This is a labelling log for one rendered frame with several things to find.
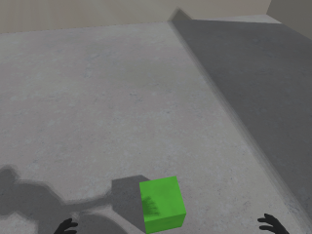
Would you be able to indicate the robot left hand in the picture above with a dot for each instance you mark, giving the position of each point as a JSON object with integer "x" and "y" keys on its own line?
{"x": 65, "y": 225}

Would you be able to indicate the robot right hand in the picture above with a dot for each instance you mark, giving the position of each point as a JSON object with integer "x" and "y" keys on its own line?
{"x": 276, "y": 227}

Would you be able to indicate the carton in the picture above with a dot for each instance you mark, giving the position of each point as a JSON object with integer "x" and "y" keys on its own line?
{"x": 162, "y": 204}

